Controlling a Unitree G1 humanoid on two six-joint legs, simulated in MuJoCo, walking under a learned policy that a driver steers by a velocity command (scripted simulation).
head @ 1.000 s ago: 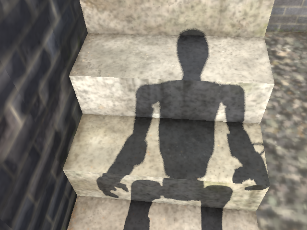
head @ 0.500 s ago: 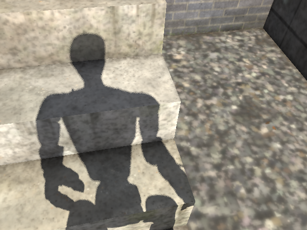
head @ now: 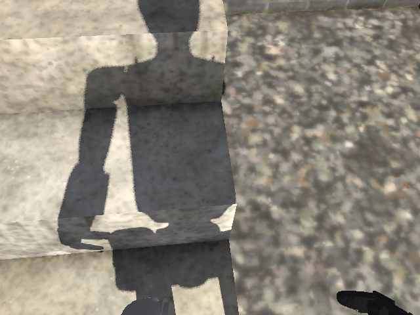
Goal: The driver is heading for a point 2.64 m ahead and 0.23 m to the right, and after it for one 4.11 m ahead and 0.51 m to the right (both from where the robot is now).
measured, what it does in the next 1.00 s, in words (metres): steps to the right: left foot 0.20 m higher, then right foot 0.38 m lower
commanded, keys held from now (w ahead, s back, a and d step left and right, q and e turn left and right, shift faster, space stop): w+q+shift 0.10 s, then w+e+shift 0.90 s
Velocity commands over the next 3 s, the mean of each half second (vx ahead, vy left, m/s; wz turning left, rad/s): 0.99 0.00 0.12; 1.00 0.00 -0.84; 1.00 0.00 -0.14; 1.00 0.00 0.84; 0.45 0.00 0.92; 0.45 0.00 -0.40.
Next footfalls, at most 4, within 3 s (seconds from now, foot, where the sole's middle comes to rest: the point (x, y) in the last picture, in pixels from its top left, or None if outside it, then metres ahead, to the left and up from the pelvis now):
0.04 left None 0.10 0.04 -0.61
0.56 right None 0.13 -0.29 -1.00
0.94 right None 0.11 -0.56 -1.00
1.20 left None -0.04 -0.47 -1.02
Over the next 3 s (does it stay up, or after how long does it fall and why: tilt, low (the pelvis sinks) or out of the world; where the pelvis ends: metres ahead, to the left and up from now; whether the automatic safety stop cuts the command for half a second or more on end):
stays up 1.07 -0.84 -0.25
